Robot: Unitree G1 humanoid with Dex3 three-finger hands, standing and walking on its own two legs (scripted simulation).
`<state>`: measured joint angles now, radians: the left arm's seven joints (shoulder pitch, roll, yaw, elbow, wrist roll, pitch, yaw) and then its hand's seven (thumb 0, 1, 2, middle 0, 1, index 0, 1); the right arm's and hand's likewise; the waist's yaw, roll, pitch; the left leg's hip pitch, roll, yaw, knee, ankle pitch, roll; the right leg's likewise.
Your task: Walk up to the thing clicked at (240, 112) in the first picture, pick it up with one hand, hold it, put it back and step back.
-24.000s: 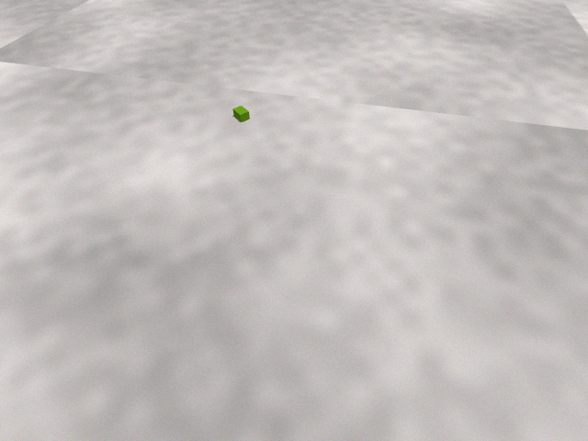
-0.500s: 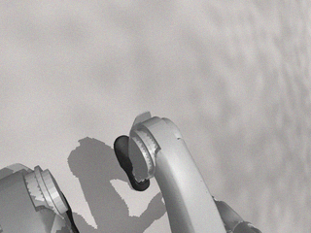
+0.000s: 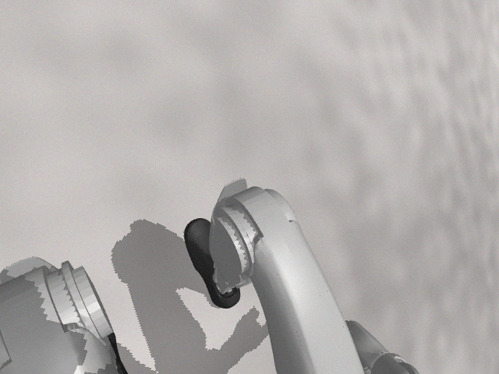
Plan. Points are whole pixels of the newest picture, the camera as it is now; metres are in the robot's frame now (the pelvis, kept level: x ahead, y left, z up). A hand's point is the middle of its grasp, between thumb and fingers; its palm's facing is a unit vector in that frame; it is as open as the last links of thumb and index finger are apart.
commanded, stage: close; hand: left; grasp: from above
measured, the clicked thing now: out of the picture +0.51 +0.38 -0.29
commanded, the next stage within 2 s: settle in 1.60 s
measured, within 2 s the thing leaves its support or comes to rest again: leaves its support in 1.96 s
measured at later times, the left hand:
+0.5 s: hand out of the picture +0.49 +0.36 -0.25, palm faces -0.46 -0.15 -0.88, open 13.0 cm
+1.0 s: hand out of the picture +0.49 +0.36 -0.25, palm faces -0.45 -0.15 -0.88, open 11.5 cm
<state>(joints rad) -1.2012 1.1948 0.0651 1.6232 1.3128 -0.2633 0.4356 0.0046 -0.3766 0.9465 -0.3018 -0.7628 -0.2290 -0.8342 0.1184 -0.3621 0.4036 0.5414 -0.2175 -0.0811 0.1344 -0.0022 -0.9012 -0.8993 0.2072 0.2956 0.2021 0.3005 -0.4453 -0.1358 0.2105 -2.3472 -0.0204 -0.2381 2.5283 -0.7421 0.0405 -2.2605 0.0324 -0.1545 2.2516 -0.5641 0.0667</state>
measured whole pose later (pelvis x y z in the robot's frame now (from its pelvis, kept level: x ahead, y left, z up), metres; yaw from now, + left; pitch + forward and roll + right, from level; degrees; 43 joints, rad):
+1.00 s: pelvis +0.00 +0.00 +0.00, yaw +0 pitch +30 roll -18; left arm -1.19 1.21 0.09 1.60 1.30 -0.27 0.41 0.00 -0.10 0.73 -0.47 -0.62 -0.42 -0.66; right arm 0.11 -0.37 0.41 0.53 -0.22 -0.06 0.12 0.00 -0.89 -0.89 0.21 0.30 0.20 0.30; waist -0.44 -0.14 0.23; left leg -2.35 -0.02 -0.24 2.53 -0.74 0.04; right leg -2.26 0.02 -0.16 2.25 -0.56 0.06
